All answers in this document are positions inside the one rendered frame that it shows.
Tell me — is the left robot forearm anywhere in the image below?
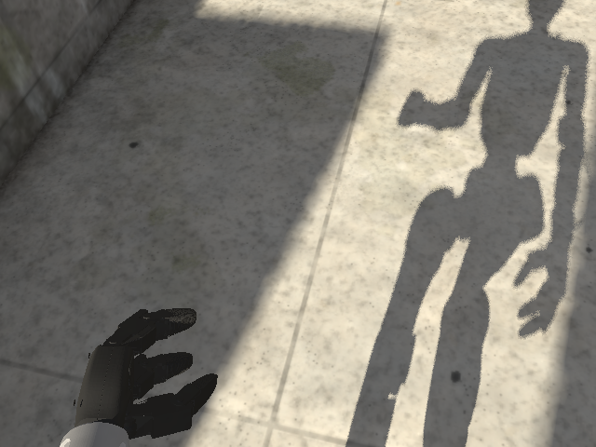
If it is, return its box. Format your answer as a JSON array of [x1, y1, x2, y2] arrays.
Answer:
[[60, 422, 130, 447]]

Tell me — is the robot left hand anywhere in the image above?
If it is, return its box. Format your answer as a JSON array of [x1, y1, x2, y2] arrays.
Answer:
[[73, 308, 218, 440]]

